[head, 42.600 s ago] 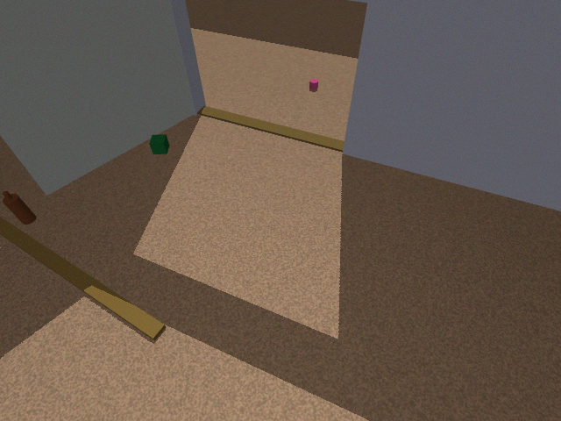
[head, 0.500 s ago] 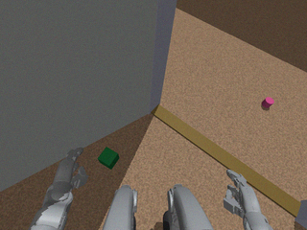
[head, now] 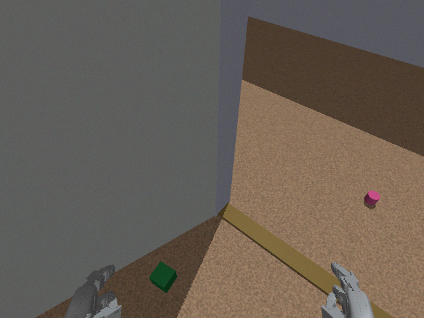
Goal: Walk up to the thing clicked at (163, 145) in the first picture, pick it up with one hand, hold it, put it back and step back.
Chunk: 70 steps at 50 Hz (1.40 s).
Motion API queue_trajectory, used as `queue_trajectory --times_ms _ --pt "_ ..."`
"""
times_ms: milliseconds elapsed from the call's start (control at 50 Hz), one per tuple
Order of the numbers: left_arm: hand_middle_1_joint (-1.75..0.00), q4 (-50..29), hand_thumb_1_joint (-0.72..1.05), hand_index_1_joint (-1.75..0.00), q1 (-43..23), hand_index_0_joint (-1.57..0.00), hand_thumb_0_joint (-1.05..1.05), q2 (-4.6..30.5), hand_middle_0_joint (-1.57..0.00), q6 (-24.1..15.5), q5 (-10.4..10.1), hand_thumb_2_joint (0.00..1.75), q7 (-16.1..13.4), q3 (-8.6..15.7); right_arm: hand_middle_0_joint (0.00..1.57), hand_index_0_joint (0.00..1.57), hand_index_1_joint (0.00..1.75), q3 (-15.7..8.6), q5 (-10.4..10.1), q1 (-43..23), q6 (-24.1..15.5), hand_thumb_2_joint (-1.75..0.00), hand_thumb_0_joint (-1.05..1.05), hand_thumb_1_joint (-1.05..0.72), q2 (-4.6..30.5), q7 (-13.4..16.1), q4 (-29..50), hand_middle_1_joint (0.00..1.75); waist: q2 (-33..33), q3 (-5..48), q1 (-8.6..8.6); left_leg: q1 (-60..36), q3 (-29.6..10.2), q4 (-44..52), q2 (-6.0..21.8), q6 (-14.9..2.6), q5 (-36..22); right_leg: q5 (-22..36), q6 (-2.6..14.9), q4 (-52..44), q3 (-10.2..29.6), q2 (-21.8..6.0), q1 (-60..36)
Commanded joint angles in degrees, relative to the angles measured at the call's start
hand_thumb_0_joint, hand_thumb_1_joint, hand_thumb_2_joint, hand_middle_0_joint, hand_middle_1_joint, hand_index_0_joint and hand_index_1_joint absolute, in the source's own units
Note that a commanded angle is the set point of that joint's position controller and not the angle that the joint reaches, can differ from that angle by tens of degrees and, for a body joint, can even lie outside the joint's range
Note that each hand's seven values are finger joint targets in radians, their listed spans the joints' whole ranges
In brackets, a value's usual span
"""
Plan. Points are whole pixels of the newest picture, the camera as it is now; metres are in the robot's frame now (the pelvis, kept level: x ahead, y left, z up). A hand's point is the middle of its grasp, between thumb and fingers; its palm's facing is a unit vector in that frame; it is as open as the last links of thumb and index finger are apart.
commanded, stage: home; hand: left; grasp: from above
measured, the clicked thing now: (163, 277) +0.42 +0.21 -0.68
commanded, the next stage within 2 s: stand in 1.94 s
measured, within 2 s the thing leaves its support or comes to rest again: neither
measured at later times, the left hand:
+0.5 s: hand (118, 315) +0.16 +0.18 -0.05, palm faces +0.04 -0.98 -0.20, open 7.4 cm
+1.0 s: hand out of the picture +0.15 +0.18 -0.05, palm faces +0.04 -0.98 -0.21, open 7.4 cm
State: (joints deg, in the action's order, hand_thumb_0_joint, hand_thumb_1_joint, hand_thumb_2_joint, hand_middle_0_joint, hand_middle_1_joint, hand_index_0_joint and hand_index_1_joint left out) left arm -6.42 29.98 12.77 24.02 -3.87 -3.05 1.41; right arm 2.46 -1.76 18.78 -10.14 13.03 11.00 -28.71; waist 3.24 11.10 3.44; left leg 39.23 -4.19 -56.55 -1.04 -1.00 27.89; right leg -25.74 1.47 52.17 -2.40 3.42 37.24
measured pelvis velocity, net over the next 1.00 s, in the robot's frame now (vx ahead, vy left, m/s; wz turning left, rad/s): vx -0.01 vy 0.00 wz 0.00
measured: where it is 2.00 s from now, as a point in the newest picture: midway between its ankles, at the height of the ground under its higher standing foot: outside the picture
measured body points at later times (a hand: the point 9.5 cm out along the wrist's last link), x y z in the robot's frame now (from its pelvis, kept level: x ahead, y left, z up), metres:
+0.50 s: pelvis +0.00 +0.00 +0.00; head +0.01 +0.00 +0.45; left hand +0.15 +0.23 -0.03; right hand +0.15 -0.24 -0.06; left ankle +0.00 +0.11 -0.68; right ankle +0.00 -0.11 -0.68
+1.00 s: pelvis -0.01 +0.00 +0.00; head +0.00 +0.00 +0.45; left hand +0.15 +0.23 -0.03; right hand +0.15 -0.25 -0.06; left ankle +0.00 +0.11 -0.68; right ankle +0.00 -0.11 -0.68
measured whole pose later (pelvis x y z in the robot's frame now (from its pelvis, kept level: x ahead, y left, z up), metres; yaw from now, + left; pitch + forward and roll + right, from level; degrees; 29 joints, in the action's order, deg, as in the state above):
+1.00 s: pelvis -0.01 +0.00 +0.00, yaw +0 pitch +9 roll -2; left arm -5.2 28.4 13.3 23.8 -3.3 -1.4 1.0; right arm 2.7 -1.0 17.6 -13.5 13.1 10.5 -30.2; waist 2.6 9.5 2.5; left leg 38.4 -3.9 -56.5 -1.2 -0.7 27.2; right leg -25.4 1.6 52.8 -2.2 3.2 36.7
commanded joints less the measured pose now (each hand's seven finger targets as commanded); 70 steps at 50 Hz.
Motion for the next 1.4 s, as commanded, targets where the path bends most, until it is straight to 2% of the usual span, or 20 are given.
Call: queue_trajectory --times_ms 0,160,260,560,620,640,660,700,720,820,840,940,960,1060,1080,1140,1160,1240,1280,1380 --pt "-0.3 -10.14 0.9 -0.3 -1.52 -0.2 0.0 5.73 -0.2 -2.22 0.49 0.9 0.92 2.64 0.2 0.2 0.3 -2.67 0.6 -4.06 -4.66 -0.9 0.0 -0.9 6.4 0.36 8.78 0.3 -1.82 1.53 0.04 -5.06 0.66 8.78 0.08 -0.93 -13.85 11.41 -0.56 -8.88 0.18 -0.91 -3.88" --pt "-0.3 -9.8 0.9 -0.3 -3.23 -0.2 0.0 6.55 -0.2 -2.86 1.0 0.9 1.55 3.36 0.2 0.2 0.3 -2.78 0.93 -4.98 -5.79 -0.9 0.0 -0.9 6.87 -0.18 8.61 0.3 0.89 1.23 -0.83 -6.24 0.32 9.93 0.3 -0.34 -13.38 10.39 -0.45 -8.44 -0.05 -1.01 -4.01" --pt "-0.3 -9.82 0.9 -0.3 -2.69 -0.2 0.0 6.43 -0.2 -2.94 1.04 0.9 1.36 3.18 0.2 0.2 0.3 -2.69 0.91 -4.91 -5.95 -0.9 0.0 -0.9 6.74 -0.19 8.46 0.3 0.33 3.06 -0.87 -6.98 0.68 8.91 0.02 -0.59 -15.27 12.92 -0.46 -8.28 0.54 -1.18 -5.14" --pt "-0.3 -9.38 0.9 -0.3 -3.56 -0.2 0.0 6.42 -0.2 -3.14 0.88 0.9 1.38 3.03 0.2 0.2 0.3 -2.62 0.92 -5.56 -6.42 -0.9 0.0 -0.9 6.8 -0.11 8.0 0.3 -1.07 0.97 -1.12 -4.95 -0.18 10.25 0.46 -0.58 -10.39 7.92 -0.49 -8.56 -0.02 -1.0 -4.03" --pt "-0.3 -9.09 0.9 -0.3 -2.38 -0.2 0.0 6.5 -0.2 -2.91 0.78 0.9 1.37 3.32 0.2 0.2 0.3 -2.67 0.86 -5.32 -6.38 -0.9 0.0 -0.9 6.82 -0.02 8.05 0.3 -0.5 2.28 -1.46 -5.53 0.17 9.74 0.45 -0.54 -12.18 9.4 -0.34 -8.19 0.16 -1.04 -4.25" --pt "-0.3 -9.3 0.9 -0.3 -2.64 -0.2 0.0 6.13 -0.2 -2.93 0.9 0.9 1.39 2.73 0.2 0.2 0.3 -2.7 0.88 -5.2 -6.44 -0.9 0.0 -0.9 7.0 -0.04 8.06 0.3 -0.82 1.88 -0.77 -5.49 0.16 9.85 0.44 -0.52 -11.98 9.14 -0.25 -8.08 0.23 -1.05 -4.01" --pt "-0.3 -9.9 0.9 -0.3 -2.98 -0.2 0.0 6.75 -0.2 -3.03 0.86 0.9 1.32 3.46 0.2 0.2 0.3 -2.74 0.84 -5.31 -6.44 -0.9 0.0 -0.9 7.0 -0.04 7.98 0.3 -0.62 1.95 -1.48 -5.46 -0.07 10.06 0.57 -0.47 -11.93 9.0 -0.29 -8.0 0.03 -1.02 -4.2" --pt "-0.3 -11.23 0.9 -0.3 -4.09 -0.2 0.0 7.61 -0.2 -3.12 0.84 0.9 1.25 3.84 0.2 0.2 0.3 -2.72 0.87 -5.21 -6.46 -0.9 0.0 -0.9 6.91 -0.01 7.8 0.3 -0.86 2.1 -1.29 -5.22 0.17 9.87 0.36 -0.66 -10.71 8.18 -0.43 -8.55 0.19 -1.09 -4.33" --pt "-0.3 -8.14 0.9 -0.3 -2.35 -0.2 0.0 5.99 -0.2 -2.82 1.03 0.9 1.37 2.58 0.2 0.2 0.3 -2.67 0.94 -5.27 -6.51 -0.9 0.0 -0.9 6.98 -0.09 7.77 0.3 -1.28 0.81 -0.94 -4.82 -0.02 10.22 0.5 -0.55 -10.19 7.7 -0.4 -8.28 0.16 -1.05 -3.67" --pt "-0.3 -9.95 0.9 -0.3 -3.53 -0.2 0.0 6.83 -0.2 -2.8 0.99 0.9 1.34 3.28 0.2 0.2 0.3 -2.76 0.86 -5.55 -6.81 -0.9 0.0 -0.9 7.04 -0.03 7.87 0.3 -0.7 0.3 -1.09 -4.44 0.32 10.52 0.41 -0.67 -7.51 5.53 -0.51 -8.91 0.34 -1.12 -3.18" --pt "-0.3 -12.68 0.9 -0.3 -5.49 -0.2 0.0 8.16 -0.2 -3.16 0.85 0.9 1.3 3.88 0.2 0.2 0.3 -2.8 0.85 -5.29 -6.79 -0.9 0.0 -0.9 7.0 0.04 7.62 0.3 0.05 0.93 -1.33 -4.76 0.49 10.2 0.34 -0.69 -7.58 5.54 -0.52 -9.06 0.44 -1.23 -3.3" --pt "-0.3 -7.06 0.9 -0.3 -1.36 -0.2 0.0 5.52 -0.2 -2.33 0.96 0.9 1.52 2.43 0.2 0.2 0.3 -2.65 0.95 -5.55 -6.85 -0.9 0.0 -0.9 6.7 0.02 7.72 0.3 -1.06 0.47 -1.04 -4.2 0.05 9.89 0.44 -0.5 -9.67 7.2 -0.44 -8.21 0.24 -1.11 -3.16" --pt "-0.3 -11.21 0.9 -0.3 -3.71 -0.2 0.0 7.14 -0.2 -2.77 0.52 0.9 1.46 3.48 0.2 0.2 0.3 -2.79 0.89 -5.26 -6.73 -0.9 0.0 -0.9 6.96 -0.03 7.92 0.3 -0.54 1.8 -1.21 -4.69 0.37 9.6 0.32 -0.64 -9.67 7.45 -0.58 -8.5 0.45 -1.2 -3.73" --pt "-0.3 -10.15 0.9 -0.3 -3.28 -0.2 0.0 6.36 -0.2 -2.79 0.73 0.9 1.46 2.51 0.2 0.2 0.3 -2.55 0.92 -5.38 -7.04 -0.9 0.0 -0.9 6.57 0.09 7.5 0.3 -1.0 0.76 -0.85 -4.05 0.63 9.46 0.15 -0.72 -8.1 6.19 -0.69 -8.81 0.67 -1.28 -2.94" --pt "-0.3 -11.96 0.9 -0.3 -4.29 -0.2 0.0 7.89 -0.2 -2.97 0.69 0.9 1.2 4.22 0.2 0.2 0.3 -2.8 0.96 -5.32 -6.98 -0.9 0.0 -0.9 6.72 0.18 7.5 0.3 -0.78 1.53 -1.34 -4.32 0.78 9.3 0.12 -0.7 -8.08 6.12 -0.69 -9.0 0.77 -1.31 -3.28" --pt "-0.3 -10.76 0.9 -0.3 -3.01 -0.2 0.0 7.11 -0.2 -2.88 0.73 0.9 1.24 3.16 0.2 0.2 0.3 -2.74 0.93 -5.16 -6.94 -0.9 0.0 -0.9 6.71 0.19 7.32 0.3 -1.55 2.24 -0.74 -4.61 1.02 8.51 -0.09 -0.87 -9.98 8.19 -0.86 -8.91 0.96 -1.39 -3.8" --pt "-0.3 -11.92 0.9 -0.3 -3.66 -0.2 0.0 7.77 -0.2 -3.02 0.74 0.9 1.07 3.9 0.2 0.2 0.3 -2.97 1.02 -5.17 -6.99 -0.9 0.0 -0.9 6.99 0.23 7.47 0.3 -1.24 1.85 -1.21 -4.37 1.01 8.46 -0.06 -0.81 -10.02 8.25 -0.77 -8.78 0.98 -1.4 -3.74" --pt "-0.3 -6.64 0.9 -0.3 0.12 -0.2 0.0 5.2 -0.2 -2.32 0.9 0.9 1.4 2.27 0.2 0.2 0.3 -2.78 1.04 -5.37 -6.69 -0.9 0.0 -0.9 6.7 0.07 7.45 0.3 -1.28 0.96 -0.69 -4.68 0.78 8.51 0.23 -0.69 -11.64 9.64 -0.65 -8.22 0.7 -1.19 -3.29" --pt "-0.3 -13.33 0.9 -0.3 -3.92 -0.2 0.0 8.42 -0.2 -2.98 0.79 0.9 1.11 4.54 0.2 0.2 0.3 -3.22 1.01 -5.06 -6.58 -0.9 0.0 -0.9 6.96 0.04 7.49 0.3 0.13 4.04 -1.49 -5.4 0.68 8.4 0.03 -0.61 -12.67 10.57 -0.57 -7.93 0.73 -1.32 -4.58" --pt "-0.3 -10.7 0.9 -0.3 -2.75 -0.2 0.0 6.91 -0.2 -2.88 0.81 0.9 1.14 3.18 0.2 0.2 0.3 -3.15 1.01 -4.94 -6.53 -0.9 0.0 -0.9 7.03 0.09 7.53 0.3 -0.88 1.24 -0.89 -4.94 0.5 8.73 0.26 -0.63 -12.08 9.85 -0.49 -7.87 0.55 -1.12 -3.59"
